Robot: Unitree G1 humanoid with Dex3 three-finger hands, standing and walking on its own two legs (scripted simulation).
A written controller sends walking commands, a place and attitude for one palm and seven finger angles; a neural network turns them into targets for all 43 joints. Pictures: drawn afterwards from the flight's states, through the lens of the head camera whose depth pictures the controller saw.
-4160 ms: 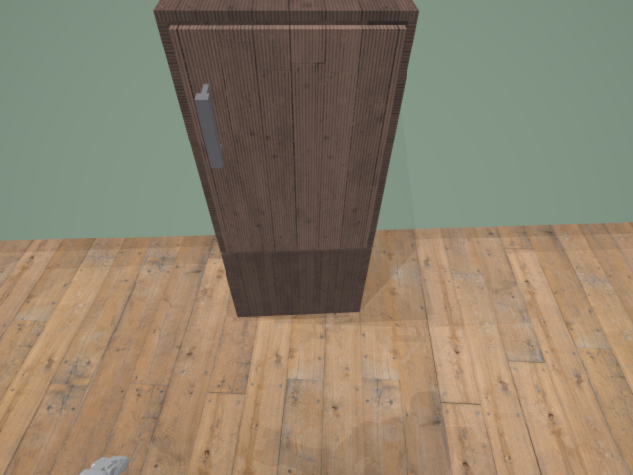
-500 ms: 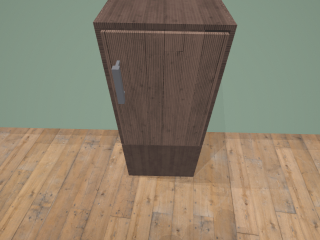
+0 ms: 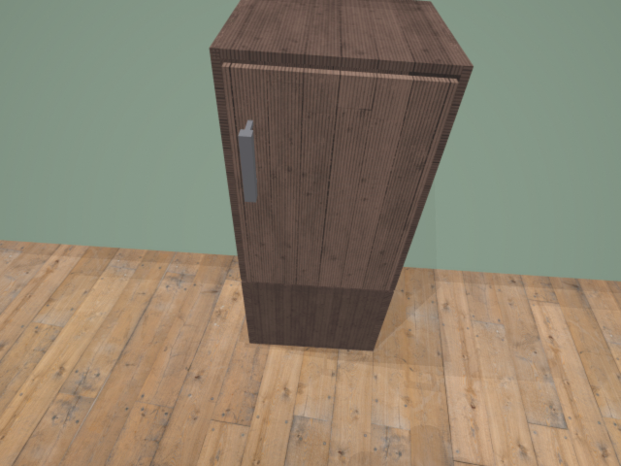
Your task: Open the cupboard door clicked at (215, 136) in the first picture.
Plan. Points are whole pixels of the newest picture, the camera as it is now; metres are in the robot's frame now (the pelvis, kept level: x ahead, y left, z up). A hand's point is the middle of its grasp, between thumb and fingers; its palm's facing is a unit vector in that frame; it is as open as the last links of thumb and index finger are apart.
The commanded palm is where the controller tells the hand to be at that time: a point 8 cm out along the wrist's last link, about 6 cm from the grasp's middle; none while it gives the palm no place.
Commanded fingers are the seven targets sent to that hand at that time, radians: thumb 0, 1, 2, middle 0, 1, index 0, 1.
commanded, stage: shuffle to correct the standing spot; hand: left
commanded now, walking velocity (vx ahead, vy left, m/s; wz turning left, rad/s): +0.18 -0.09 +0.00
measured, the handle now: (250, 161) +0.63 +0.16 +0.05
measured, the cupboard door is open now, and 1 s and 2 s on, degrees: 0 0 0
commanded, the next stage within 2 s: come to a stop and stand still in 0.56 s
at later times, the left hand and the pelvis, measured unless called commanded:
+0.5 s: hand out of the picture -0.05 +0.13 -0.19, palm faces +0.08 -0.99 -0.12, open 7.3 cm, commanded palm none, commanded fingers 0.00 0.90 0.90 -0.20 -0.30 -0.20 -0.30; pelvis +0.03 -0.01 -0.01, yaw +0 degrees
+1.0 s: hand out of the picture +0.17 +0.12 -0.17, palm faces +0.06 -0.98 -0.21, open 7.2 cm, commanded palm none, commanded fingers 0.00 0.90 0.90 -0.20 -0.30 -0.20 -0.30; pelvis +0.09 -0.06 -0.01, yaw +1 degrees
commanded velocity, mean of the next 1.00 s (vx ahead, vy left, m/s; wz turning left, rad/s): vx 0.05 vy -0.03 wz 0.00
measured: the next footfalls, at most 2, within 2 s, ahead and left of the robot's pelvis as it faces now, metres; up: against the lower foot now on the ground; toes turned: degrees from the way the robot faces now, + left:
right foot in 0.78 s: +0.17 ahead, -0.19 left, +0.00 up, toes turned -9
right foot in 1.30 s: +0.09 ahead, -0.17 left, +0.00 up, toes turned -2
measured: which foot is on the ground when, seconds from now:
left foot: down 0.00-1.00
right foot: down 0.00-0.50, up 0.52-0.76, down 0.78-1.00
